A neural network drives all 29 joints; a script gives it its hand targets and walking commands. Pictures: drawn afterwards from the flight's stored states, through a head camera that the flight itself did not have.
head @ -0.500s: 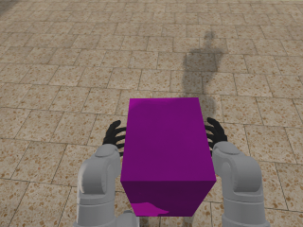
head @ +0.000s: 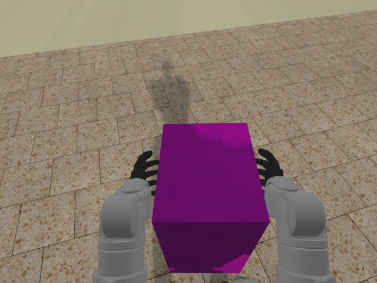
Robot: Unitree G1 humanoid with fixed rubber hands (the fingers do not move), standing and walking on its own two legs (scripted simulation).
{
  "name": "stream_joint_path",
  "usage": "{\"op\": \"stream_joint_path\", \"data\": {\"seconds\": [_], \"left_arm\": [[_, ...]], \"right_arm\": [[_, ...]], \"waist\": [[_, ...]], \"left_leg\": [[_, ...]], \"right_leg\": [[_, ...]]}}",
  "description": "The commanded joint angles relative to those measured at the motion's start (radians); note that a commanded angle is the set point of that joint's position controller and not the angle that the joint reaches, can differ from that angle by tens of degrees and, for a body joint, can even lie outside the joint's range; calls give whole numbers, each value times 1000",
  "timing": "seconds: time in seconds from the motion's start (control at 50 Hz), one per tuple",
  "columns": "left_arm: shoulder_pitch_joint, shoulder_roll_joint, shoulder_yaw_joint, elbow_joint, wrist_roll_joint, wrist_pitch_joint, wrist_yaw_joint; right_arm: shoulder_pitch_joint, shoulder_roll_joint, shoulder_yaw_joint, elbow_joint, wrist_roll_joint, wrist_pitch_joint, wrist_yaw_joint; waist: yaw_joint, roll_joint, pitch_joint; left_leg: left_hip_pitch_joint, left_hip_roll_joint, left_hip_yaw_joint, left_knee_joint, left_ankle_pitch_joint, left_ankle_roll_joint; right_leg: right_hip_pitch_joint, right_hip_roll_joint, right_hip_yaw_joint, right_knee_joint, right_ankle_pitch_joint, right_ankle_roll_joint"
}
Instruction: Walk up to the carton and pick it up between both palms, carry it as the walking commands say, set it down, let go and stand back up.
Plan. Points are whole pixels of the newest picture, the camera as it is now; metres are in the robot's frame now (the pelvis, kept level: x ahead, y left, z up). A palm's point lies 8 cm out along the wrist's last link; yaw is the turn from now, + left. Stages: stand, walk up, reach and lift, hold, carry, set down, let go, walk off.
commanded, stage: carry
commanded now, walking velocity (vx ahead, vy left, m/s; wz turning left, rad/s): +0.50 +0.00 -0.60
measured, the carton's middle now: (204, 204) +0.29 +0.00 +0.01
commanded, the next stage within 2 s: none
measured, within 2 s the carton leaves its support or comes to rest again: neither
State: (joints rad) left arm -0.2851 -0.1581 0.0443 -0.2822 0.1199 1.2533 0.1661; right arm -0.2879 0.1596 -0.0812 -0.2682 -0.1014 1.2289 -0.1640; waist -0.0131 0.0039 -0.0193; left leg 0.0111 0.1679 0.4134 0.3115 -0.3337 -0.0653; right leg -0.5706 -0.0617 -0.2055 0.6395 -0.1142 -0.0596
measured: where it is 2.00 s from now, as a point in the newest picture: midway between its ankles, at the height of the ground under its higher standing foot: (272, 156)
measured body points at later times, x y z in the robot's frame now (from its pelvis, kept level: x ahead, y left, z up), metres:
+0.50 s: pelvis +0.33 -0.04 -0.01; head +0.36 -0.04 +0.44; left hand +0.66 +0.01 +0.07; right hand +0.59 -0.24 +0.07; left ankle +0.48 +0.06 -0.72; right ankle +0.19 -0.09 -0.74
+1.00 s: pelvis +0.61 -0.17 -0.03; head +0.63 -0.16 +0.42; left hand +0.94 -0.21 +0.06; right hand +0.80 -0.43 +0.06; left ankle +0.52 +0.04 -0.73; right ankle +0.67 -0.29 -0.75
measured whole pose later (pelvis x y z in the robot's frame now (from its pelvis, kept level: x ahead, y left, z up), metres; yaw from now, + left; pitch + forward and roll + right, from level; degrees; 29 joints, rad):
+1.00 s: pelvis +0.61 -0.17 -0.03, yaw -31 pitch +1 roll -2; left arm -0.30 -0.16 0.06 -0.26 0.12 1.25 0.16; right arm -0.29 0.16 -0.08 -0.27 -0.12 1.24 -0.16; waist 0.01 0.01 -0.02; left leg 0.03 0.26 0.36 0.61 -0.46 -0.12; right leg -0.44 0.00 -0.23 0.50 -0.09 -0.11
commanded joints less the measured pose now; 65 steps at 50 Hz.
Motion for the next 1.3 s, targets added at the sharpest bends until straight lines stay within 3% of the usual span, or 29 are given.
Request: {"op": "stream_joint_path", "data": {"seconds": [0.0,0.04,0.06,0.08,0.1,0.12,0.16,0.18,0.24,0.42,0.46,0.5,0.52,0.54,0.56,0.58,0.62,0.68,0.86,0.92,0.96,0.98,1.0,1.02,1.06,1.08,1.1,1.16,1.28], "left_arm": [[-454,-993,-660,-47,-422,-27,-266],[-471,-1004,-660,-33,-429,-27,-277],[-475,-1017,-661,-31,-438,-27,-284],[-473,-1010,-646,-22,-438,-23,-293],[-463,-1008,-646,30,-428,-17,-301],[-488,-1008,-631,24,-437,-21,-305],[-517,-1060,-632,3,-452,-41,-309],[-553,-1076,-650,-36,-470,-49,-310],[-553,-1066,-658,-99,-487,-64,-303],[-419,-994,-621,-89,-422,-49,-289],[-404,-996,-613,-55,-406,-40,-285],[-407,-995,-609,-29,-399,-32,-281],[-416,-995,-616,-32,-398,-27,-282],[-423,-998,-626,-43,-401,-18,-287],[-476,-971,-638,-50,-413,-16,-288],[-502,-969,-646,-51,-423,-25,-291],[-543,-1007,-661,-71,-451,-40,-299],[-535,-1024,-671,-81,-451,-46,-292],[-459,-1000,-667,-66,-433,-30,-270],[-459,-1002,-661,-53,-432,-26,-278],[-466,-1026,-661,-35,-440,-26,-286],[-458,-1024,-653,-35,-439,-23,-293],[-435,-1013,-639,15,-424,-19,-301],[-450,-1016,-627,16,-425,-21,-306],[-479,-1076,-627,10,-435,-43,-309],[-515,-1090,-638,-26,-448,-55,-310],[-532,-1097,-648,-65,-459,-65,-309],[-512,-1069,-654,-125,-467,-81,-296],[-408,-1005,-631,-124,-419,-69,-281]], "right_arm": [[-427,1016,641,-39,413,2,285],[-415,1007,639,-31,405,4,287],[-428,1000,637,-29,400,5,290],[-437,996,632,-14,393,7,294],[-435,1008,631,14,380,15,296],[-433,1027,634,44,384,9,293],[-477,1080,652,15,408,-23,284],[-495,1106,665,-6,417,-35,276],[-470,1133,673,-55,415,-55,243],[-391,1068,676,-83,401,-30,237],[-398,1053,671,-67,404,-16,247],[-386,1052,666,-43,398,-8,255],[-372,1046,663,-37,389,-6,257],[-348,1045,640,0,364,-5,256],[-347,1049,630,47,366,-14,253],[-363,1062,639,35,375,-24,252],[-427,1088,645,-12,402,-37,258],[-454,1104,654,-43,416,-37,259],[-416,1046,650,-48,411,-9,276],[-411,1034,650,-42,404,-1,278],[-408,1017,648,-42,393,-1,281],[-421,1010,645,-36,387,1,286],[-425,1030,645,-20,376,9,290],[-412,1041,635,22,381,6,288],[-458,1093,652,14,405,-21,283],[-479,1125,666,-2,420,-34,278],[-473,1152,668,-25,423,-48,269],[-432,1159,674,-76,415,-65,240],[-370,1100,672,-92,394,-49,236]], "waist": [[12,217,-239],[17,229,-297],[44,176,-347],[52,23,-313],[29,-288,-407],[37,-206,-443],[34,-41,-386],[29,-11,-401],[25,-65,-427],[37,-129,-312],[37,-129,-301],[7,-74,-367],[-10,36,-453],[10,250,-508],[14,320,-521],[5,219,-500],[-2,98,-422],[-5,126,-351],[1,190,-224],[13,233,-246],[41,185,-338],[58,42,-314],[24,-299,-407],[29,-210,-445],[29,-48,-387],[25,-17,-398],[19,-23,-404],[22,-93,-408],[30,-131,-336]], "left_leg": [[166,176,-38,90,902,44],[136,145,1,339,980,9],[-2,108,0,561,847,-11],[-251,55,-74,772,398,-22],[-620,-124,-179,1010,-192,-54],[-740,-86,-353,1080,-227,-27],[-736,2,-435,970,-155,4],[-686,11,-435,846,-130,6],[-607,-46,-370,688,-76,0],[-592,-115,-298,288,261,2],[-472,-139,-274,172,265,26],[-116,-141,-219,44,297,48],[137,29,-390,25,161,70],[306,324,-766,-1,200,139],[353,384,-893,-21,263,228],[284,362,-807,-17,274,220],[175,294,-606,-60,250,175],[133,251,-417,-113,213,142],[168,174,-89,-44,640,86],[160,164,-32,148,937,53],[15,110,3,539,866,17],[-242,60,-62,778,467,5],[-609,-114,-162,1026,-168,-34],[-741,-88,-353,1095,-209,-13],[-757,9,-441,984,-141,23],[-702,16,-444,852,-122,26],[-631,0,-418,766,-99,21],[-610,-47,-369,621,-23,7],[-566,-96,-316,310,228,5]], "right_leg": [[116,80,-78,-76,29,-23],[295,145,-105,-149,15,-43],[489,146,-67,-201,14,-60],[600,-12,195,-255,-42,-102],[850,-244,732,-340,90,-276],[954,-281,758,-359,191,-311],[827,-247,570,-289,377,-241],[755,-223,501,-304,354,-203],[680,-172,418,-353,252,-189],[707,-89,321,-340,516,-127],[654,-67,294,-289,553,-101],[460,-21,219,-56,498,-50],[255,18,195,167,266,-18],[21,115,138,390,-212,-1],[-108,88,186,546,-343,-6],[-109,13,216,593,-310,-14],[-108,-47,216,538,-236,-3],[-95,-54,157,383,-207,10],[9,15,-14,-30,31,0],[181,109,-81,-106,15,-30],[491,159,-68,-197,17,-67],[631,27,157,-257,-54,-111],[861,-227,710,-327,75,-282],[965,-269,767,-352,195,-320],[851,-238,574,-287,375,-247],[776,-213,510,-311,328,-213],[702,-187,443,-329,277,-196],[685,-169,413,-371,227,-200],[664,-103,322,-336,418,-138]]}}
